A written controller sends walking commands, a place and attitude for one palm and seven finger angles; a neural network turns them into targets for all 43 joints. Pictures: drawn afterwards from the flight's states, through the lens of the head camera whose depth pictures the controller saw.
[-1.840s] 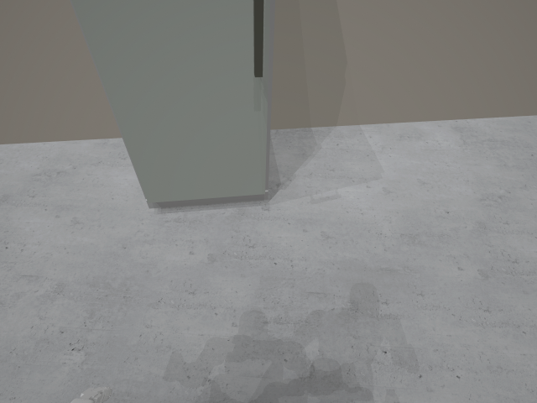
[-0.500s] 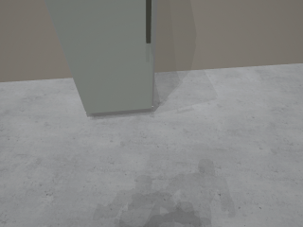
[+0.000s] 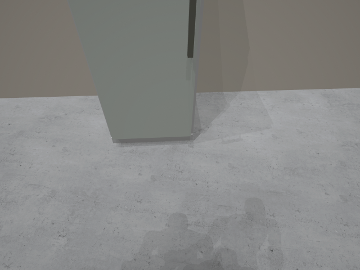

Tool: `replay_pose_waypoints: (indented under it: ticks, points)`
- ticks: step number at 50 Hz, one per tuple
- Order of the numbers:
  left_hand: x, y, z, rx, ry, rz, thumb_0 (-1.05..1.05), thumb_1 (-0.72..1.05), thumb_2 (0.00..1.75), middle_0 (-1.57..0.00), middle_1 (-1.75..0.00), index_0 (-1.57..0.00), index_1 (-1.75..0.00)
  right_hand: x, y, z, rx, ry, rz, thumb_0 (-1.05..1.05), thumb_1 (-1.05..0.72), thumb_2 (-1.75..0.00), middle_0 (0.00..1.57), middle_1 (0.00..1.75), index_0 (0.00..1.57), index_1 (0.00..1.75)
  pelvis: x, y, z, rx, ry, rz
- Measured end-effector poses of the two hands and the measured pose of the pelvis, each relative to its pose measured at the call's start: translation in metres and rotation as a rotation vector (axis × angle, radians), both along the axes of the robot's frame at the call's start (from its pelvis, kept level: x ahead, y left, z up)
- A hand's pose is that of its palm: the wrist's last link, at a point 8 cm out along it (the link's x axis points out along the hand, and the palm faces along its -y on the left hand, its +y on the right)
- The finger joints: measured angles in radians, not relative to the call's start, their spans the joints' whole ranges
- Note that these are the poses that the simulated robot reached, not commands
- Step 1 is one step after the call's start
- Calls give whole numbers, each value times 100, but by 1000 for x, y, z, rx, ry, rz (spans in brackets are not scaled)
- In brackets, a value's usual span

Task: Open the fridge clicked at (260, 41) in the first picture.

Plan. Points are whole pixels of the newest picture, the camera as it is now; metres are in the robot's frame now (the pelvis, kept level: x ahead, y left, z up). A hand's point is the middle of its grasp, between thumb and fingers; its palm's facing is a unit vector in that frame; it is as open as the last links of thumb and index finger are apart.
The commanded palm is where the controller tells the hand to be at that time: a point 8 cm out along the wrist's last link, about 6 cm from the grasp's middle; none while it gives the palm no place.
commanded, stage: walk to a spot facing it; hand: right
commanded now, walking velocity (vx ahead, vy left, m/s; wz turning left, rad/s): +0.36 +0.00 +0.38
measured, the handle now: (191, 12) +1.07 +0.00 +0.16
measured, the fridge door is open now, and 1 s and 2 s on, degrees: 0 0 0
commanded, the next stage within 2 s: take the last steps up to it in 0.40 s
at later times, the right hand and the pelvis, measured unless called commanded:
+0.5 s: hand out of the picture +0.15 -0.15 -0.17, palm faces -0.10 +0.98 -0.16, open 7.3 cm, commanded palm none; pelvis +0.19 +0.01 +0.00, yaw +9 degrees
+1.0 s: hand (231, 170) +0.47 -0.15 -0.15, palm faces -0.21 +0.96 -0.17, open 7.3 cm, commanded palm none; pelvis +0.37 +0.00 +0.02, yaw +11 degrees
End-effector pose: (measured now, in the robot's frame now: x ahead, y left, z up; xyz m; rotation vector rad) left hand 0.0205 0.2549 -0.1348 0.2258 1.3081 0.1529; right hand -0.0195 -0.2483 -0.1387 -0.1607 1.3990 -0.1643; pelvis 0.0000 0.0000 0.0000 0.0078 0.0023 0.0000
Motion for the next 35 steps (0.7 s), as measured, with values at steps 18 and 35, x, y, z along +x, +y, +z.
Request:
replay_pose_waypoints:
  ticks: [18,35]
  points:
    - [79,1,-3,-77,60,179,1,91,90,-20,-30,-19,-30,136,53,9,19,-5,95,0,-91,-90,20,30,20,30,122,26,8,-11,5,120]
    - [297,-32,8,-18,-197,178,0,91,90,-20,-30,-20,-30,306,9,-19,49,39,148,0,-91,-90,20,30,20,30,273,-12,-5,10,-20,202]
